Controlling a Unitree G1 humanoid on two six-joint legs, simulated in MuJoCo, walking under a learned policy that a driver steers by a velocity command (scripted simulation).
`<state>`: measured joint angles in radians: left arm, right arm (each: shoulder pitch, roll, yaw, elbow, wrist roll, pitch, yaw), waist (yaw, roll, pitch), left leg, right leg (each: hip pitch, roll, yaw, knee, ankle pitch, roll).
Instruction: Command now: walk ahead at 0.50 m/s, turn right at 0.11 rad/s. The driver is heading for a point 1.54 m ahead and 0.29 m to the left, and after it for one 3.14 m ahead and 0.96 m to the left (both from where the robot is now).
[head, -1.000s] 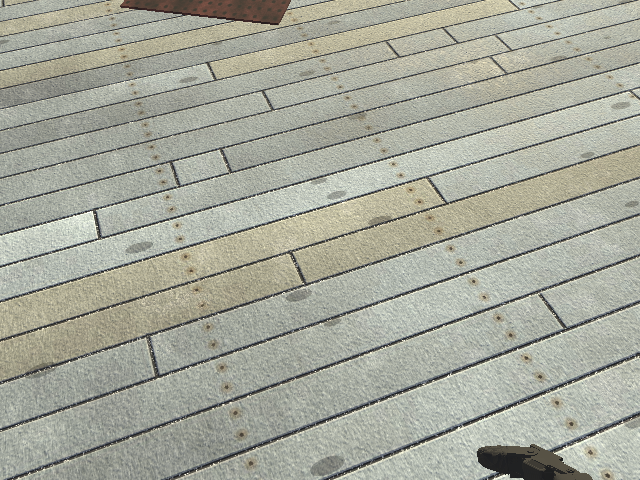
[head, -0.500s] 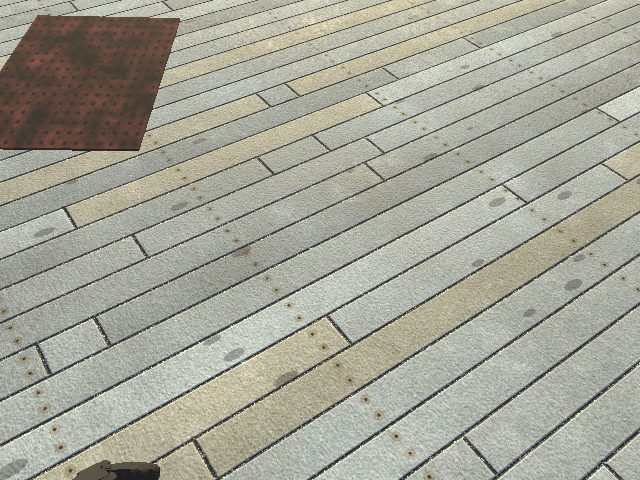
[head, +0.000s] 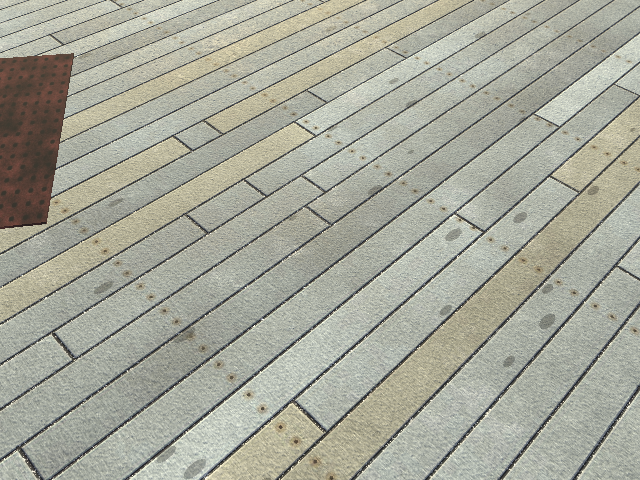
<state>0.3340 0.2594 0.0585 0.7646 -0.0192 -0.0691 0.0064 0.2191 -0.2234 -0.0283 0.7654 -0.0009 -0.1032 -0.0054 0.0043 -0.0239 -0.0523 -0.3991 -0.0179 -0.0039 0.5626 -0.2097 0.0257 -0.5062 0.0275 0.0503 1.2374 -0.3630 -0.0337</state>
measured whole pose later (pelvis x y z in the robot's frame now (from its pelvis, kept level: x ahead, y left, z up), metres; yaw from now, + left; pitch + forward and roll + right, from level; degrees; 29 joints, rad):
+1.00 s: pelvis +0.50 +0.04 +0.00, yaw +15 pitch +3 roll +0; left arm 0.24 0.28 0.06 0.76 0.00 -0.11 0.01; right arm 0.20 -0.28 -0.07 0.70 0.01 -0.05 0.03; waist 0.00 -0.01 0.04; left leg -0.41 -0.09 0.00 0.53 -0.16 0.09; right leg -0.43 -0.06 0.03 1.22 -0.38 0.01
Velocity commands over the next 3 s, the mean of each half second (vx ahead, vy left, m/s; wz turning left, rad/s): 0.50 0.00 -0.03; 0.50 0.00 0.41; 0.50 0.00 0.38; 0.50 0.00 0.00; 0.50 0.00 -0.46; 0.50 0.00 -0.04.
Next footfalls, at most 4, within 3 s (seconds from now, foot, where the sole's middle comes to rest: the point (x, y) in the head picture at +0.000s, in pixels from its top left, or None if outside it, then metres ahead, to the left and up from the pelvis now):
0.34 right None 0.30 -0.15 -0.77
0.86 left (267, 452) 0.59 0.12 -0.77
1.36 right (319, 330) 0.90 0.02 -0.77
1.86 left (187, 283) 1.03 0.36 -0.77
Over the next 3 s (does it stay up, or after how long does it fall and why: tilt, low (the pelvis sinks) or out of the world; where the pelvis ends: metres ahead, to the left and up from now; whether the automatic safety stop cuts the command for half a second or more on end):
stays up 1.55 0.38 -0.01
